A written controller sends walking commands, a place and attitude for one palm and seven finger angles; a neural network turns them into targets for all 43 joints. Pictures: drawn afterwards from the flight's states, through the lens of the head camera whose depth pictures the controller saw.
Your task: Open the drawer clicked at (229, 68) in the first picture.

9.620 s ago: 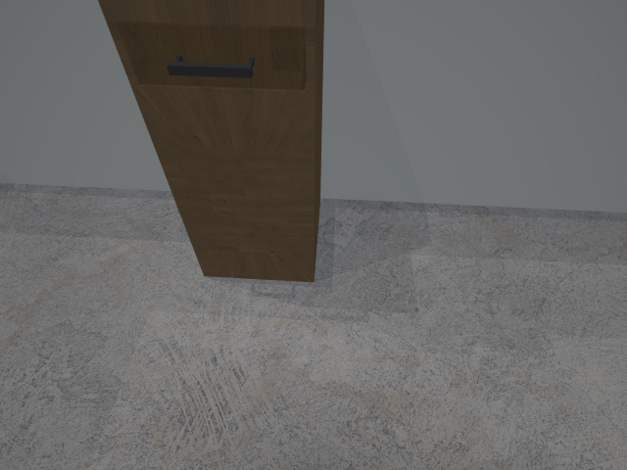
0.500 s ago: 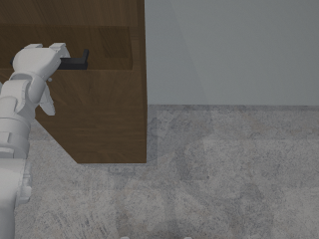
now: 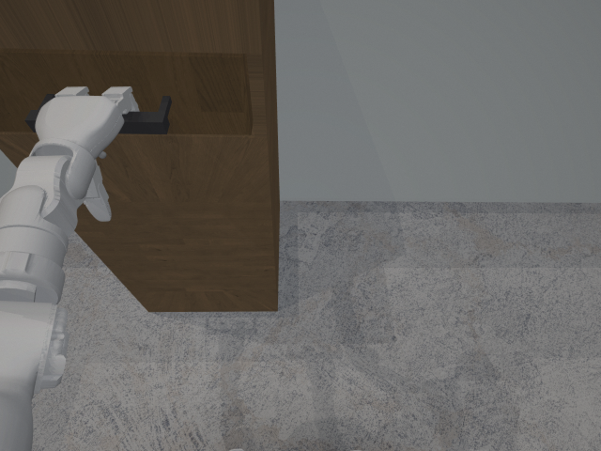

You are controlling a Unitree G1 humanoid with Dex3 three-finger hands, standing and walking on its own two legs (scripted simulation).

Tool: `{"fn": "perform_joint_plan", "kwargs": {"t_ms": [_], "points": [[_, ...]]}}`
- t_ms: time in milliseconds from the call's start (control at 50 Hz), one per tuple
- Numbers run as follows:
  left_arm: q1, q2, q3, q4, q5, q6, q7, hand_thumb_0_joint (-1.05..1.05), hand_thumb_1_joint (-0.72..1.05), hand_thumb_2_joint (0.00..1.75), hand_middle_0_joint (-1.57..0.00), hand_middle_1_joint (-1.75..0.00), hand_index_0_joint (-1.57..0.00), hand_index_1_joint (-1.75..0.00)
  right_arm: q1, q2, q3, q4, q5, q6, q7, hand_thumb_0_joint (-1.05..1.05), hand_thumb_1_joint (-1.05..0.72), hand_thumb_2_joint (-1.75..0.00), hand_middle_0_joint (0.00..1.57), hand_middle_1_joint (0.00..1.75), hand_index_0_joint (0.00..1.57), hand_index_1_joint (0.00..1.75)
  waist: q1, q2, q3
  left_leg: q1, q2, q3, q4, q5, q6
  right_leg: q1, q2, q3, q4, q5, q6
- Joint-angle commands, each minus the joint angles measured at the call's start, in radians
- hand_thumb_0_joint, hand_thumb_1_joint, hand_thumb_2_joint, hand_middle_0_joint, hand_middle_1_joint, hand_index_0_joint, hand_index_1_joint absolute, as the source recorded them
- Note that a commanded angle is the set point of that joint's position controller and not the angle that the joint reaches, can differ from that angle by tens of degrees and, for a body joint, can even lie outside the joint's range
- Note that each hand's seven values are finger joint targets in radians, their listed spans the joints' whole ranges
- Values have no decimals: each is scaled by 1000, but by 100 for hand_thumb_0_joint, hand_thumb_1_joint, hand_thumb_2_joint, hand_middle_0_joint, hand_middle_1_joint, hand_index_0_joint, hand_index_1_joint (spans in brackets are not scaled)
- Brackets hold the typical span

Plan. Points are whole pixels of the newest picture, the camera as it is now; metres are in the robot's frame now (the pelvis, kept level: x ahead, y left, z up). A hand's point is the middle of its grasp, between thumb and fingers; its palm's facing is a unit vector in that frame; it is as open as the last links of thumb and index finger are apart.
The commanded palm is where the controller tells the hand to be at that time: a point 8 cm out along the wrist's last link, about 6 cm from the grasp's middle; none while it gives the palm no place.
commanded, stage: lower the fingers behind the handle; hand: left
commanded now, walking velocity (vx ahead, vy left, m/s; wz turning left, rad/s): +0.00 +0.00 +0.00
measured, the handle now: (104, 112) +0.55 +0.26 +0.12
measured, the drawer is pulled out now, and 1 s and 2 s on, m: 0.00 0.00 0.05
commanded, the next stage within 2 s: close the thumb around the handle in 0.04 s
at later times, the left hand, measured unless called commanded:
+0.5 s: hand (103, 151) +0.49 +0.25 +0.10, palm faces -0.06 -0.02 -1.00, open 10.2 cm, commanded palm +0.48 +0.26 +0.15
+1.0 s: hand (103, 150) +0.50 +0.26 +0.10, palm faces -0.05 -0.03 -1.00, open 5.4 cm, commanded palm +0.46 +0.26 +0.15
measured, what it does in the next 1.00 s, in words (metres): stands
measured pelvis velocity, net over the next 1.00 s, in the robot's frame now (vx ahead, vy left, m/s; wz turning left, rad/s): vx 0.01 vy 0.00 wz -0.02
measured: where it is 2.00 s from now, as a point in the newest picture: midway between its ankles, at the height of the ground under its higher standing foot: outside the picture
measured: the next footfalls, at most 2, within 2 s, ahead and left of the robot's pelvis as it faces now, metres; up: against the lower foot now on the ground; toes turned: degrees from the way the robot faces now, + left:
none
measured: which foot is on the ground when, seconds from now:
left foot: down 0.00-1.00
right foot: down 0.00-1.00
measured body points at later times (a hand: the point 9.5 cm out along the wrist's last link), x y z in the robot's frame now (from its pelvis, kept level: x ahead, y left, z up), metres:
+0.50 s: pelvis +0.00 +0.00 +0.00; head +0.09 +0.00 +0.44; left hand +0.49 +0.25 +0.15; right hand +0.01 -0.28 -0.13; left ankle +0.00 +0.11 -0.71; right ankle -0.02 -0.14 -0.71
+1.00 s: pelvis +0.01 +0.00 +0.00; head +0.09 +0.00 +0.44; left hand +0.49 +0.25 +0.15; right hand +0.02 -0.28 -0.12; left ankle +0.00 +0.11 -0.71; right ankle -0.02 -0.14 -0.71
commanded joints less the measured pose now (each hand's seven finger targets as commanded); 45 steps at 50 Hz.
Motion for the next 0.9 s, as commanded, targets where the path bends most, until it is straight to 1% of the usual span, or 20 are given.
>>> {"fn": "perform_joint_plan", "kwargs": {"t_ms": [0, 60, 120, 160, 180, 280, 300, 340, 360, 420, 460, 540, 620, 660, 720, 740, 780, 800, 860, 880], "points": [[-480, 233, 44, -141, -5, 18, 32, 0, -50, 30, -30, -120, -30, -120, 110, -173, -57, -60, -5, -25, -14, 0, -90, -90, 20, 30, 20, 30, -23, 49, -331, 288, -41, 2, -45, 346, 29, 54, 49, -32, -69, 278, -45], [-491, 300, 96, -160, -6, 9, 26, 0, -50, 30, -30, -120, -30, -120, 121, -179, -56, -62, -10, -30, -19, 0, -90, -90, 20, 30, 20, 30, -10, 53, -399, 299, -44, 3, -37, 380, 30, 98, 46, -27, -60, 314, -47], [-464, 280, 81, -146, -4, 3, 15, 0, -50, 30, -30, -120, -30, -120, 120, -174, -54, -65, -7, -30, -19, 0, -90, -90, 20, 30, 20, 30, -7, 55, -390, 290, -45, 5, -31, 396, 29, 97, 47, -28, -54, 334, -44], [-478, 276, 81, -157, -13, -5, 10, 0, -39, 35, -31, -121, -31, -121, 125, -175, -57, -63, -10, -30, -20, 0, -90, -90, 20, 30, 20, 30, -17, 38, -392, 294, -43, 6, -27, 405, 32, 100, 46, -25, -59, 344, -43], [-458, 318, 114, -148, -8, -6, 11, 0, -33, 37, -31, -122, -31, -122, 123, -177, -56, -63, -8, -29, -22, 0, -90, -90, 20, 30, 20, 30, -5, 40, -398, 286, -43, 9, -26, 411, 32, 112, 46, -23, -54, 359, -41], [-428, 287, 100, -189, -16, -22, 8, 0, -5, 49, -33, -125, -33, -125, 121, -172, -60, -66, -9, -24, -17, 0, -90, -90, 20, 30, 20, 30, 3, 73, -410, 308, -43, 11, -21, 469, 29, 113, 50, -23, -50, 389, -43], [-412, 283, 100, -175, -16, -17, 9, 0, 0, 52, -34, -125, -34, -125, 122, -174, -61, -64, -8, -22, -17, 0, -90, -90, 20, 30, 20, 30, 0, 51, -394, 302, -42, 8, -21, 460, 29, 105, 51, -27, -49, 383, -43], [-432, 268, 83, -183, -20, -13, 13, 0, 12, 56, -34, -127, -34, -127, 120, -174, -60, -62, -7, -22, -16, 0, -90, -90, 20, 30, 20, 30, -5, 60, -378, 295, -43, 11, -29, 424, 29, 99, 50, -26, -58, 361, -42], [-446, 273, 87, -181, -19, -14, 14, 0, 17, 59, -35, -127, -35, -127, 126, -177, -61, -58, -8, -22, -17, 0, -90, -90, 20, 30, 20, 30, -10, 44, -382, 294, -41, 5, -28, 428, 29, 99, 50, -29, -55, 356, -45], [-434, 280, 92, -177, -13, -6, 20, 0, 34, 66, -36, -129, -36, -129, 125, -176, -62, -54, -8, -22, -15, 0, -90, -90, 20, 30, 20, 30, -4, 70, -389, 306, -42, 8, -28, 432, 28, 92, 51, -29, -54, 355, -45], [-452, 300, 108, -172, -19, -5, 21, 0, 45, 71, -37, -130, -37, -130, 129, -181, -60, -50, -10, -22, -18, 0, -90, -90, 20, 30, 20, 30, -9, 31, -389, 287, -41, 8, -31, 424, 32, 117, 49, -27, -59, 370, -43], [-430, 305, 102, -146, -12, 1, 13, 0, 68, 80, -38, -133, -38, -133, 121, -179, -54, -57, -5, -20, -19, 0, -90, -90, 20, 30, 20, 30, -6, 38, -369, 269, -45, 12, -36, 410, 31, 121, 47, -26, -59, 371, -42], [-406, 318, 119, -162, -13, -8, 9, 0, 90, 90, -40, -135, -40, -135, 118, -177, -57, -61, -7, -20, -19, 0, -90, -90, 20, 30, 20, 30, 9, 59, -397, 288, -44, 16, -32, 448, 31, 135, 48, -24, -55, 397, -43], [-400, 333, 133, -150, -15, -11, 7, 0, 90, 90, -40, -135, -40, -135, 119, -181, -56, -61, -9, -18, -21, 0, -90, -90, 20, 30, 20, 30, 4, 28, -393, 275, -43, 15, -30, 454, 32, 144, 47, -24, -55, 405, -42], [-401, 301, 105, -155, -16, -12, 8, 0, 90, 90, -40, -135, -40, -135, 114, -178, -55, -65, -7, -18, -18, 0, -90, -90, 20, 30, 20, 30, 2, 52, -364, 278, -41, 16, -36, 433, 29, 115, 49, -28, -59, 377, -42], [-389, 321, 123, -151, -13, -11, 9, 0, 90, 90, -40, -135, -40, -135, 116, -179, -57, -67, -4, -18, -17, 0, -90, -90, 20, 30, 20, 30, 10, 53, -366, 279, -41, 14, -34, 436, 28, 115, 50, -28, -55, 373, -44], [-411, 334, 133, -182, -15, -18, 11, 0, 90, 90, -40, -135, -40, -135, 116, -180, -58, -67, -7, -18, -18, 0, -90, -90, 20, 30, 20, 30, 10, 57, -405, 297, -39, 12, -31, 474, 28, 129, 49, -27, -48, 398, -42], [-394, 302, 113, -185, -21, -15, 11, 0, 90, 90, -40, -135, -40, -135, 115, -176, -60, -73, -8, -17, -15, 0, -90, -90, 20, 30, 20, 30, 12, 66, -413, 309, -42, 14, -28, 482, 28, 129, 50, -27, -50, 397, -42], [-393, 334, 144, -173, -24, -14, 11, 0, 90, 90, -40, -135, -40, -135, 117, -182, -61, -66, -10, -15, -19, 0, -90, -90, 20, 30, 20, 30, 10, 33, -406, 293, -39, 13, -30, 479, 30, 144, 49, -26, -52, 406, -42], [-385, 320, 130, -184, -25, -14, 11, 0, 90, 90, -40, -135, -40, -135, 113, -178, -59, -70, -9, -16, -18, 0, -90, -90, 20, 30, 20, 30, 14, 48, -420, 302, -41, 16, -30, 489, 31, 148, 48, -23, -52, 418, -39]]}}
